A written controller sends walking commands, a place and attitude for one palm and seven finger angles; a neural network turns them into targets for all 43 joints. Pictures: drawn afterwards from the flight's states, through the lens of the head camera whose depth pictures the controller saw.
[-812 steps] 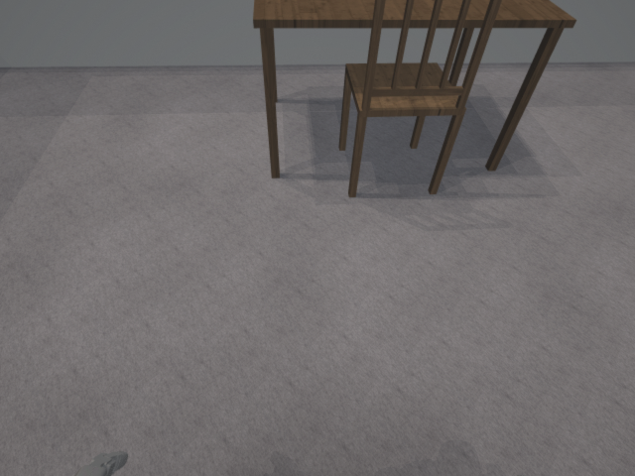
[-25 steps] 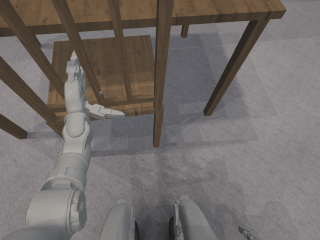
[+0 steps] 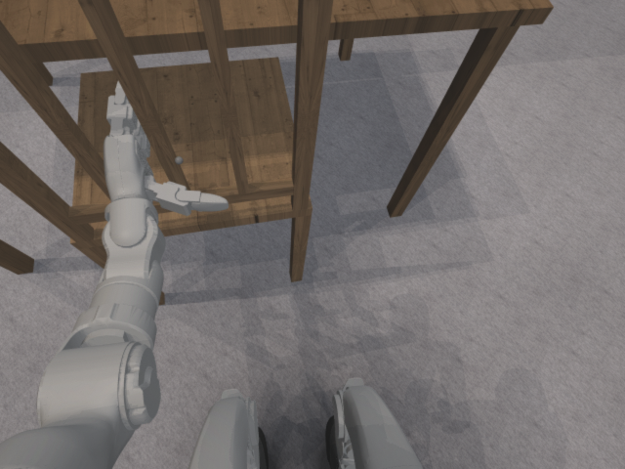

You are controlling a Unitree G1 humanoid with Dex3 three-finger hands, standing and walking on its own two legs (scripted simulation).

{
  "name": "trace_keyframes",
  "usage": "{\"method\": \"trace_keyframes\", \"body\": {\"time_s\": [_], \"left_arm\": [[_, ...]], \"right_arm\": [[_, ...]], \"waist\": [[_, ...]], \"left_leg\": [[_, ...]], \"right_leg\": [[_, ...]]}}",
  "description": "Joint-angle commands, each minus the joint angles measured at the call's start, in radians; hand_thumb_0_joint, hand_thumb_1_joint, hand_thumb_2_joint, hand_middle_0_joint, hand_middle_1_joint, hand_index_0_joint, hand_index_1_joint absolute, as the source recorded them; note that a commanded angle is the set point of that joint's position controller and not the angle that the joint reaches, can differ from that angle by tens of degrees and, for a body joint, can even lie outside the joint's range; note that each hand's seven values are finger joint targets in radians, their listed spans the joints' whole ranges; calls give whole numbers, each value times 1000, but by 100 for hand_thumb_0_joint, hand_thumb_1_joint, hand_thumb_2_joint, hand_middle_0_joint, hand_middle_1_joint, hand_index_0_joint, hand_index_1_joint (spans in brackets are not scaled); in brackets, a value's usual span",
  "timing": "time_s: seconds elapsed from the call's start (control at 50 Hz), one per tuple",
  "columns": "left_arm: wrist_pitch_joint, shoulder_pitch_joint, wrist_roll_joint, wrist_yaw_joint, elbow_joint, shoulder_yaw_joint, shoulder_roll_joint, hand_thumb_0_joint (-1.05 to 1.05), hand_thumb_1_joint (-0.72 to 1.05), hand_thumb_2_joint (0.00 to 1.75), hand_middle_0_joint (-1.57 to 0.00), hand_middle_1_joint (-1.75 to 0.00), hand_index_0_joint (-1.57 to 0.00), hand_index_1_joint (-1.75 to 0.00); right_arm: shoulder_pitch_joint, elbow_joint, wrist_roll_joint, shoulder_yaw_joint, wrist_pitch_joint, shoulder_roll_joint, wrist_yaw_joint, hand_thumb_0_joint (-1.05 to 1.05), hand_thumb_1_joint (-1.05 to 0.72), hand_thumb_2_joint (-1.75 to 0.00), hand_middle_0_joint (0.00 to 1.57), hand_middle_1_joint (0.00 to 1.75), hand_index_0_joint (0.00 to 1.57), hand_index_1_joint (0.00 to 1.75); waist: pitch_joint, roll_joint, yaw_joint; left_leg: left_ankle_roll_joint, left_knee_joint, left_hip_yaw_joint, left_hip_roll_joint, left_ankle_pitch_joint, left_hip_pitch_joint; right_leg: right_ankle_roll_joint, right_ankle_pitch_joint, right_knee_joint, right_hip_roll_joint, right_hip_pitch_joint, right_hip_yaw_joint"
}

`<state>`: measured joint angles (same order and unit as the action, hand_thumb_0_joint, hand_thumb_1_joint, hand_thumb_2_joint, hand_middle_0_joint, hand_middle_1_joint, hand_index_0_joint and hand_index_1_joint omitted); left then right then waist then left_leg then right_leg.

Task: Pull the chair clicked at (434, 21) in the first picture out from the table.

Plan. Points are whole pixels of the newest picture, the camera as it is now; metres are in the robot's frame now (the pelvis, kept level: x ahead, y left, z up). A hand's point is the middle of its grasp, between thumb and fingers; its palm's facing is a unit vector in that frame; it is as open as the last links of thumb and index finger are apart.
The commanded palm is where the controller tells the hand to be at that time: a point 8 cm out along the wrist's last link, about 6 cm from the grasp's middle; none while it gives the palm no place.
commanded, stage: push the fingers through the gap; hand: left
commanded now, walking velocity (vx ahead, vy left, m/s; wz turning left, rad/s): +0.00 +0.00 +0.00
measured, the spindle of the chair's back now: (149, 119) +0.53 +0.16 +0.07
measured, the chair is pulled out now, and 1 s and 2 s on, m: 0.00 0.00 0.03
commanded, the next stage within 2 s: hook a spindle and tug to test in 0.16 s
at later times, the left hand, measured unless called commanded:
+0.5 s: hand (174, 162) +0.49 +0.14 +0.03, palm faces +0.13 -0.99 -0.02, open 16.3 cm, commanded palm +0.46 +0.17 +0.03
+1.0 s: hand (181, 158) +0.50 +0.13 +0.03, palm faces +0.15 -0.99 -0.03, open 8.2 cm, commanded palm +0.46 +0.16 +0.03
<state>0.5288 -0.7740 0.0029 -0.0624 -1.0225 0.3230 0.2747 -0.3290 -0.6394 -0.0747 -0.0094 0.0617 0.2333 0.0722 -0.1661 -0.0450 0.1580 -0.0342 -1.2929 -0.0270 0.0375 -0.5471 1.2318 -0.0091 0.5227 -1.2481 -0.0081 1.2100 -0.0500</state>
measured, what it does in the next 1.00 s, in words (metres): stands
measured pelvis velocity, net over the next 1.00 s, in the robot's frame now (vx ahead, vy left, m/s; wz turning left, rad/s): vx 0.00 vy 0.00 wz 0.01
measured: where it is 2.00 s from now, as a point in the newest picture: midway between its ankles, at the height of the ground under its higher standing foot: outside the picture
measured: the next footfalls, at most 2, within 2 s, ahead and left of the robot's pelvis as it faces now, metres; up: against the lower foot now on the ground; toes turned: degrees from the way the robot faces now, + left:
none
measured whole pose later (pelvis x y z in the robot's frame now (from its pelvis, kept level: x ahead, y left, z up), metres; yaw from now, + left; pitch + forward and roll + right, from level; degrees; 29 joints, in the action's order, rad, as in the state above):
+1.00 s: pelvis +0.00 +0.00 +0.00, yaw +1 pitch +28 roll -3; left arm 0.55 -0.80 0.01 -0.10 -1.05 0.29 0.26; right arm -0.31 -0.65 -0.08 0.00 0.07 0.23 0.07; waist -0.16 -0.04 0.15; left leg -0.03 -1.29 -0.01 0.03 -0.55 1.23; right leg -0.01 0.53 -1.25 0.00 1.20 -0.07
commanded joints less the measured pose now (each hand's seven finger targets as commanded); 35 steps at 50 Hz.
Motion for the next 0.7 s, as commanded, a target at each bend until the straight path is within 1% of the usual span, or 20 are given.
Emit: {"method": "trace_keyframes", "body": {"time_s": [0.0, 0.06, 0.08, 0.18, 0.2, 0.24, 0.26, 0.28, 0.32, 0.34, 0.36, 0.4, 0.44, 0.46, 0.5, 0.54, 0.6, 0.64, 0.66, 0.68], "left_arm": [[67, -387, 10, -8, 224, -19, 127, 0, -50, 30, -6, -8, -6, -8], [102, -405, 16, -14, 272, -26, 128, 0, -50, 30, -6, -8, -6, -8], [111, -429, 15, -17, 279, -44, 107, 0, -50, 30, -6, -8, -6, -8], [104, -400, -10, -15, 175, -48, 107, 0, -50, 30, -6, -8, -6, -8], [94, -374, -13, -15, 143, -22, 134, 0, -50, 30, -6, -8, -6, -8], [81, -374, -12, -14, 101, -1, 155, 0, -50, 30, -6, -8, -6, -8], [78, -392, -8, -13, 106, -8, 146, 0, -50, 30, -8, -13, -8, -13], [77, -400, -1, -12, 111, 6, 157, 0, -50, 30, -10, -19, -10, -19], [89, -416, 4, -12, 140, 23, 181, 0, -50, 30, -13, -30, -13, -30], [102, -444, 9, -9, 178, 7, 168, 0, -50, 30, -15, -35, -15, -35], [113, -449, 11, -6, 206, 2, 162, 0, -50, 30, -17, -41, -17, -41], [126, -452, 9, 1, 235, -22, 145, 0, -50, 30, -20, -52, -20, -52], [120, -449, 7, 9, 212, -53, 109, 0, -50, 30, -24, -63, -24, -63], [111, -439, 4, 8, 181, -44, 121, 0, -50, 30, -25, -68, -25, -68], [89, -442, 3, 8, 152, -52, 108, 0, -50, 30, -29, -79, -29, -79], [77, -446, 4, 1, 154, -33, 129, 0, -50, 30, -32, -90, -32, -90], [75, -455, 10, -12, 167, -40, 111, 0, -33, 37, -38, -107, -38, -107], [83, -457, 8, -23, 160, -20, 132, 0, -22, 42, -41, -118, -41, -118], [92, -452, 4, -29, 168, -12, 140, 0, -16, 44, -43, -123, -43, -123], [98, -457, 1, -34, 180, -25, 121, 0, -11, 47, -45, -129, -45, -129]], "right_arm": [[-125, 60, 8, 58, -18, 167, -14, 0, -90, -90, 20, 30, 20, 30], [-121, 53, 6, 62, -28, 169, -17, 0, -90, -90, 20, 30, 20, 30], [-121, 43, 3, 61, -31, 165, -16, 0, -90, -90, 20, 30, 20, 30], [-122, 27, 0, 59, -29, 168, -15, 0, -90, -90, 20, 30, 20, 30], [-119, 32, 2, 59, -25, 171, -16, 0, -90, -90, 20, 30, 20, 30], [-117, 42, 4, 53, -19, 172, -19, 0, -90, -90, 20, 30, 20, 30], [-108, 46, 4, 50, -18, 170, -19, 0, -90, -90, 20, 30, 20, 30], [-104, 50, 4, 50, -18, 170, -19, 0, -90, -90, 20, 30, 20, 30], [-99, 61, 3, 49, -18, 170, -22, 0, -90, -90, 20, 30, 20, 30], [-100, 67, 3, 50, -21, 167, -23, 0, -90, -90, 20, 30, 20, 30], [-99, 63, 0, 51, -25, 168, -20, 0, -90, -90, 20, 30, 20, 30], [-98, 60, -1, 54, -24, 167, -15, 0, -90, -90, 20, 30, 20, 30], [-107, 53, 0, 56, -24, 164, -15, 0, -90, -90, 20, 30, 20, 30], [-109, 46, 2, 58, -21, 169, -16, 0, -90, -90, 20, 30, 20, 30], [-112, 41, 4, 58, -17, 171, -17, 0, -90, -90, 20, 30, 20, 30], [-118, 43, 5, 58, -14, 176, -21, 0, -90, -90, 20, 30, 20, 30], [-115, 45, 2, 56, -15, 169, -19, 0, -90, -90, 20, 30, 20, 30], [-121, 44, 0, 54, -15, 170, -21, 0, -90, -90, 20, 30, 20, 30], [-118, 44, -1, 53, -16, 169, -20, 0, -90, -90, 20, 30, 20, 30], [-119, 46, -5, 54, -16, 165, -16, 0, -90, -90, 20, 30, 20, 30]], "waist": [[-495, -35, 20], [-518, -88, 19], [-520, -94, 30], [-474, -76, 34], [-462, -60, 23], [-445, -43, 23], [-443, -54, 26], [-461, -29, 25], [-494, -31, 18], [-521, -61, 24], [-560, -94, 17], [-580, -117, 20], [-564, -82, 36], [-536, -63, 41], [-515, -63, 42], [-518, -73, 36], [-522, -86, 30], [-517, -54, 35], [-523, -63, 29], [-537, -63, 33]], "left_leg": [[17, 144, 72, -17, 368, -402], [29, 143, 86, -13, 402, -469], [31, 140, 91, -10, 420, -489], [29, 139, 90, -13, 391, -457], [27, 140, 84, -16, 361, -427], [20, 144, 80, -20, 336, -390], [18, 140, 77, -22, 331, -382], [14, 133, 70, -24, 316, -361], [14, 129, 69, -26, 325, -358], [17, 130, 77, -23, 359, -399], [22, 123, 81, -21, 386, -436], [30, 116, 87, -17, 422, -476], [26, 115, 91, -15, 426, -467], [24, 116, 89, -13, 400, -445], [21, 121, 87, -17, 360, -424], [23, 131, 94, -14, 364, -440], [26, 130, 89, -17, 377, -446], [24, 129, 92, -16, 388, -430], [25, 126, 92, -16, 395, -432], [22, 122, 86, -18, 397, -431]], "right_leg": [[-16, -305, 163, -23, -251, 21], [-18, -302, 157, -23, -215, 17], [-18, -308, 154, -23, -202, 13], [-20, -281, 152, -21, -179, 7], [-21, -264, 155, -21, -189, 9], [-21, -257, 154, -19, -201, 12], [-20, -257, 154, -18, -200, 14], [-17, -256, 157, -18, -221, 21], [-18, -274, 152, -18, -249, 27], [-18, -294, 141, -17, -236, 24], [-18, -303, 137, -17, -225, 21], [-20, -316, 133, -20, -206, 19], [-19, -321, 132, -22, -207, 15], [-17, -307, 139, -22, -203, 15], [-16, -275, 148, -21, -194, 14], [-19, -267, 145, -21, -184, 10], [-19, -275, 150, -21, -190, 11], [-18, -290, 142, -23, -201, 9], [-17, -293, 140, -21, -198, 11], [-15, -302, 141, -21, -206, 13]]}}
